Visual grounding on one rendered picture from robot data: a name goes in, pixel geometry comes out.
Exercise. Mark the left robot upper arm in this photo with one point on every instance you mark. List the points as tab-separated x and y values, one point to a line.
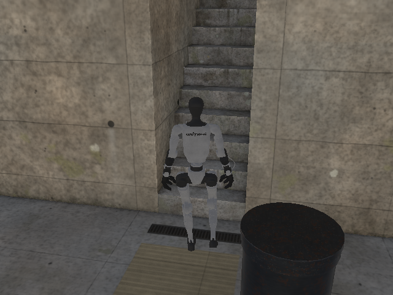
174	139

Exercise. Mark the robot right shin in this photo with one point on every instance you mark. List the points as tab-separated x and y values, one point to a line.
213	220

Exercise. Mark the left robot hand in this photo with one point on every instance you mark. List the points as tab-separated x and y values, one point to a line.
165	181

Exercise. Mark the right robot hand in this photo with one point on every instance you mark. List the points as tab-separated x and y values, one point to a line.
228	179

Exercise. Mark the robot left forearm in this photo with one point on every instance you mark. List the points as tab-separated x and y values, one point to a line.
168	165

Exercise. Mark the robot torso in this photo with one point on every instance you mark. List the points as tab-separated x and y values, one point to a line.
196	141

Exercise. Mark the robot right forearm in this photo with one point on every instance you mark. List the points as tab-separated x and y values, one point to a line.
226	164

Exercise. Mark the right robot upper arm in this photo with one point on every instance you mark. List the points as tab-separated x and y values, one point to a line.
215	129

